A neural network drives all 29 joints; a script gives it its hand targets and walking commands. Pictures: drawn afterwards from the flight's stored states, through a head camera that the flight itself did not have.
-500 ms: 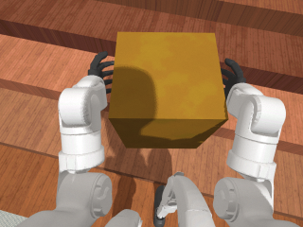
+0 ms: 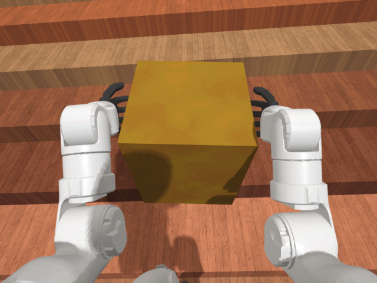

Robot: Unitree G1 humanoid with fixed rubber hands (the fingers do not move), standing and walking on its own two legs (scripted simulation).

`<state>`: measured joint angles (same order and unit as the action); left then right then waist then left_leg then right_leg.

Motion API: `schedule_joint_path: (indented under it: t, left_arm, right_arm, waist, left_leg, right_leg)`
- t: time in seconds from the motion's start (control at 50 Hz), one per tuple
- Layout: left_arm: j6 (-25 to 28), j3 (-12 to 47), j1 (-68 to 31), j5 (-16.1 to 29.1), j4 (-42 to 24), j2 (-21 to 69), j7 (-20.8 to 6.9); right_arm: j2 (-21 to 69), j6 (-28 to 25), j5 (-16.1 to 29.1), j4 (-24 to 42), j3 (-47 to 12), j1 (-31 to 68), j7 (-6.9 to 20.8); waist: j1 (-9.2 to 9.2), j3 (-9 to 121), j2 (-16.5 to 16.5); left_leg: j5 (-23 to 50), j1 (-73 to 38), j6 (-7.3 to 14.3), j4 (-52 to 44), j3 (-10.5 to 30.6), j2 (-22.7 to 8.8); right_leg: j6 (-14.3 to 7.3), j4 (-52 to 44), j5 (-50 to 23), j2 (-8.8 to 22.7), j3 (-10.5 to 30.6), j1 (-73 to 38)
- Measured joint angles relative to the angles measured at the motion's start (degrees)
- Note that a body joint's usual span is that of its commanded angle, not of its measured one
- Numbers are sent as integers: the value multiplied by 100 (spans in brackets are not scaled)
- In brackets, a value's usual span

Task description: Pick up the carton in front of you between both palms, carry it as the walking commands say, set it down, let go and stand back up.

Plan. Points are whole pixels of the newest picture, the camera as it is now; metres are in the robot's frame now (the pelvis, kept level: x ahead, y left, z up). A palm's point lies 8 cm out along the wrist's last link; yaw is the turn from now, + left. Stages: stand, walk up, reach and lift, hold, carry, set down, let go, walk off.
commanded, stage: carry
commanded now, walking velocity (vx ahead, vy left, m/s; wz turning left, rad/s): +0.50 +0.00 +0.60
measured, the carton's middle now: (189, 138) +0.39 -0.05 +0.09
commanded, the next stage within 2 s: none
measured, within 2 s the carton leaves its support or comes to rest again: neither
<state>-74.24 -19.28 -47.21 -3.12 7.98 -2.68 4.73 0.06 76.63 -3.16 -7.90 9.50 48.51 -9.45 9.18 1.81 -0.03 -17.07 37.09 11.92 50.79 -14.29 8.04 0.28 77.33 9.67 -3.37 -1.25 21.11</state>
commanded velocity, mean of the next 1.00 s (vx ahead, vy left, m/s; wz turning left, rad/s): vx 0.50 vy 0.00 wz -0.22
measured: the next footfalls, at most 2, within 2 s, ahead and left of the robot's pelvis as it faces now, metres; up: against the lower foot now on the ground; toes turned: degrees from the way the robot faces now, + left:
right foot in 0.40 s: +0.44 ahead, -0.23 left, +0.12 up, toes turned +11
left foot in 0.70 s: +0.44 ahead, -0.03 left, +0.12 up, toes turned +9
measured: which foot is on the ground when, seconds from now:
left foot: down 0.00-0.40, up 0.42-0.68, down 0.70-1.00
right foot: up 0.00-0.38, down 0.40-0.76, up 0.78-1.00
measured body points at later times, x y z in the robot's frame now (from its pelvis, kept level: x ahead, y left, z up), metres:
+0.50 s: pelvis +0.29 -0.14 +0.13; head +0.33 -0.12 +0.57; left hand +0.60 +0.15 +0.26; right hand +0.72 -0.13 +0.26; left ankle +0.15 -0.04 -0.47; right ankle +0.40 -0.23 -0.54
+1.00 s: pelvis +0.55 -0.12 +0.20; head +0.56 -0.09 +0.65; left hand +0.96 -0.01 +0.39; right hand +0.92 -0.30 +0.38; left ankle +0.40 -0.03 -0.54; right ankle +0.64 -0.21 -0.31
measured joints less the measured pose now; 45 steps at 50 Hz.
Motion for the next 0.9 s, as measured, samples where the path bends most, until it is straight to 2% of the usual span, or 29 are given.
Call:
schedule_joint_path:
  t: [0.02, 0.04, 0.06, 0.1, 0.16, 0.26, 0.28, 0.32, 0.36, 0.38, 0.4, 0.42, 0.46, 0.5, 0.54, 0.58, 0.6, 0.64, 0.7, 0.72, 0.74, 0.76, 0.78, 0.82, 0.86, 0.9]
  left_arm:
    - [-17, -63, -22, -102, 35, 63, -29]
    - [-34, -104, -56, -248, 65, 146, -33]
    - [-61, -179, -119, -369, 84, 216, -59]
    - [-95, -359, -344, -558, 136, 275, -101]
    - [-108, -572, -747, -717, 308, 165, -188]
    - [-245, -530, -935, -716, 655, -90, -212]
    - [-276, -477, -917, -714, 713, -93, -185]
    - [-339, -310, -809, -660, 766, -77, -93]
    - [-360, -78, -672, -521, 801, -52, 29]
    - [-332, 56, -631, -420, 834, -21, 103]
    - [-276, 208, -602, -312, 846, 34, 204]
    - [-193, 346, -544, -246, 797, 109, 292]
    - [-79, 530, -333, -92, 609, 228, 471]
    - [-52, 590, -134, 141, 381, 267, 663]
    - [-8, 566, -106, 353, 220, 260, 795]
    - [71, 542, -223, 464, 131, 240, 847]
    - [106, 532, -296, 484, 81, 230, 848]
    - [142, 502, -439, 473, -25, 219, 826]
    - [81, 453, -661, 309, -48, 190, 737]
    - [39, 430, -694, 273, -11, 137, 690]
    - [-18, 395, -722, 256, 50, 69, 643]
    - [-71, 375, -781, 241, 150, -7, 589]
    - [-85, 389, -879, 227, 297, -91, 535]
    - [-170, 309, -938, 194, 534, -167, 366]
    - [-348, 251, -910, 38, 628, -139, 310]
    - [-477, 187, -939, -112, 638, -80, 274]
  right_arm:
    - [-86, 8, 124, -105, -46, 38, -34]
    - [-169, 32, 295, -188, -92, 79, -147]
    - [-276, 44, 477, -279, -117, 148, -213]
    - [-464, 10, 796, -532, -168, 426, -331]
    - [-524, -111, 893, -1011, -141, 981, -409]
    - [-275, -148, 381, -1549, 145, 1316, -170]
    - [-241, -125, 282, -1565, 199, 1260, -97]
    - [-182, -59, 126, -1518, 324, 1083, 29]
    - [-137, 29, -11, -1377, 496, 878, 118]
    - [-149, 73, -62, -1260, 606, 769, 160]
    - [-195, 97, -92, -1126, 713, 678, 209]
    - [-245, 83, -128, -1004, 814, 605, 271]
    - [-257, 41, -215, -811, 983, 472, 370]
    - [-160, 51, -311, -588, 1125, 365, 396]
    - [-54, 39, -360, -282, 1238, 286, 443]
    - [6, 19, -404, 63, 1293, 253, 470]
    - [29, 6, -426, 223, 1317, 262, 480]
    - [45, -6, -450, 447, 1344, 331, 492]
    - [41, -44, -518, 479, 1269, 455, 480]
    - [66, -59, -548, 406, 1226, 481, 481]
    - [86, -56, -593, 281, 1163, 538, 480]
    - [72, -34, -629, 128, 1096, 631, 473]
    - [48, -39, -628, 7, 1037, 686, 459]
    - [28, -23, -536, -207, 865, 628, 408]
    - [-2, 113, -331, -241, 687, 445, 307]
    - [-82, 207, -95, -199, 564, 316, 224]
  waist:
    - [204, -50, 42]
    - [369, -108, 101]
    - [485, -169, 167]
    - [596, -279, 279]
    - [537, -254, 264]
    - [284, 204, 25]
    - [192, 264, -22]
    - [-97, 388, -65]
    - [-478, 512, -67]
    - [-734, 510, -87]
    - [-1041, 413, -57]
    - [-1348, 273, 14]
    - [-1806, 18, 125]
    - [-2053, -220, 233]
    - [-2114, -392, 242]
    - [-2097, -491, 148]
    - [-2074, -513, 70]
    - [-1989, -484, -65]
    - [-1784, -206, -213]
    - [-1708, -67, -297]
    - [-1613, 102, -296]
    - [-1479, 278, -198]
    - [-1285, 354, -202]
    - [-898, 436, -187]
    - [-536, 515, -87]
    - [-212, 456, -5]
  left_leg:
    - [13, -252, 1, -251, 93, 94]
    - [64, -532, -50, -548, 219, 159]
    - [138, -808, -125, -854, 366, 186]
    - [246, -1272, -206, -1367, 660, 145]
    - [266, -1700, -290, -1844, 1018, -14]
    - [25, -2175, -520, -2259, 1760, -265]
    - [-31, -2325, -597, -2369, 1936, -358]
    - [-89, -2653, -722, -2705, 2203, -635]
    - [11, -2885, -891, -2967, 2225, -962]
    - [80, -2886, -950, -2797, 2104, -1084]
    - [154, -2748, -955, -2256, 1982, -1211]
    - [445, -2419, -973, -1279, 2034, -1214]
    - [314, -1534, -975, 1277, 2258, -782]
    - [205, -847, -897, 3041, 2108, -450]
    - [46, -303, -796, 3763, 1825, -336]
    - [-270, 130, -727, 3819, 1591, -361]
    - [-592, 266, -713, 3501, 1493, -396]
    - [-1016, 309, -704, 2134, 1330, -458]
    - [-247, -133, -719, -222, 1174, -518]
    - [-319, -536, -729, -731, 1142, -519]
    - [124, -1063, -678, -1322, 1159, -579]
    - [428, -1562, -668, -1921, 1202, -648]
    - [48, -1760, -766, -2093, 1166, -602]
    - [-304, -1928, -802, -2048, 1075, -536]
    - [-331, -2240, -811, -2277, 1040, -604]
    - [-333, -2637, -893, -2570, 1036, -748]
  right_leg:
    - [1, 1338, 307, -118, 212, 527]
    - [-91, 2215, 513, -173, 358, 960]
    - [-209, 2675, 633, -167, 464, 1341]
    - [-367, 2764, 934, -47, 589, 2003]
    - [-423, 2239, 1218, 283, 491, 2828]
    - [-447, 2640, 2186, 704, 472, 4038]
    - [-424, 2501, 2295, 764, 475, 4176]
    - [-356, 1424, 2220, 846, 322, 4167]
    - [-343, -30, 1908, 794, 90, 3722]
    - [-346, -746, 1691, 702, -9, 3315]
    - [-328, -1229, 1251, 570, -100, 2938]
    - [-277, -1258, 1111, 500, -194, 2758]
    - [-202, -1453, 1158, 417, -270, 2393]
    - [-200, -1992, 1131, 312, -297, 1890]
    - [-237, -2678, 956, 214, -303, 1388]
    - [-288, -3356, 775, 140, -286, 933]
    - [-315, -3664, 698, 126, -249, 728]
    - [-349, -4195, 583, 139, -158, 372]
    - [-323, -4532, 649, 158, -1, 44]
    - [-345, -4422, 741, 181, 78, 34]
    - [-396, -4107, 815, 166, 99, 131]
    - [-464, -3602, 891, 124, 51, 304]
    - [-474, -2796, 1154, 169, 45, 559]
    - [-420, -403, 1800, 114, 125, 1329]
    - [-540, 2002, 2148, -46, 63, 2184]
    - [-682, 3539, 2479, -153, -71, 3001]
